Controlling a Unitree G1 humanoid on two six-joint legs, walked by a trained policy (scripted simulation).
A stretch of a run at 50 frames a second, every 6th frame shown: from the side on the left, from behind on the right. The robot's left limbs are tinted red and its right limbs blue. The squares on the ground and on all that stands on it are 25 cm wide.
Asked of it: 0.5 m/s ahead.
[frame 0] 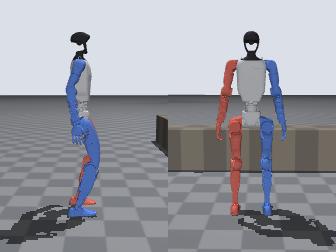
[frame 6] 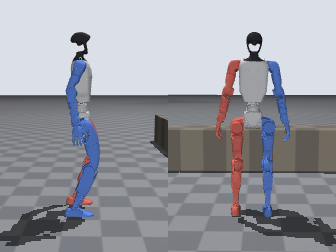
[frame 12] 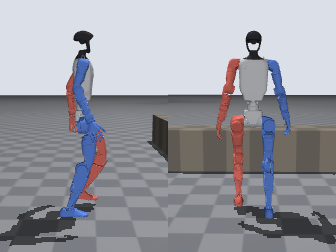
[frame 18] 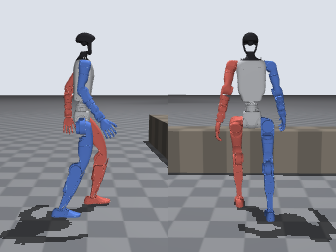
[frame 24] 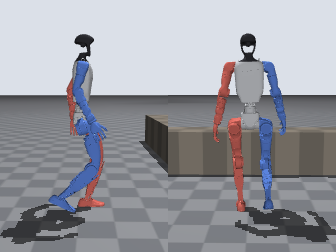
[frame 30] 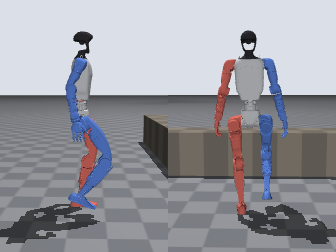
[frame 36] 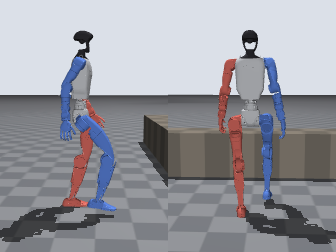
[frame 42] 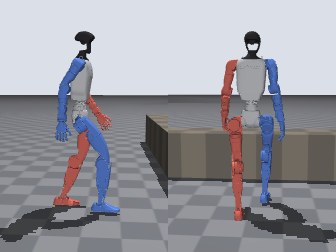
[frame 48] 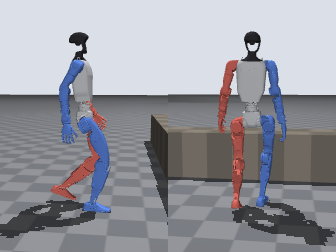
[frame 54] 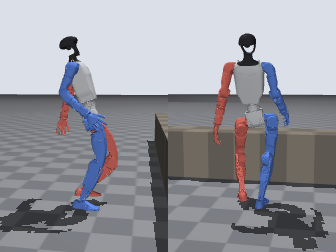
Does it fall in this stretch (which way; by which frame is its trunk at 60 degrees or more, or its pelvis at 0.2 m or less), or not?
no
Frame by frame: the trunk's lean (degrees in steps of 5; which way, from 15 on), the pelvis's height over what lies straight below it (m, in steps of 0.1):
0: 0, 0.8
6: 0, 0.8
12: 0, 0.8
18: 5, 0.8
24: 5, 0.8
30: 0, 0.8
36: 0, 0.8
42: 5, 0.8
48: 5, 0.7
54: 20 backward, 0.7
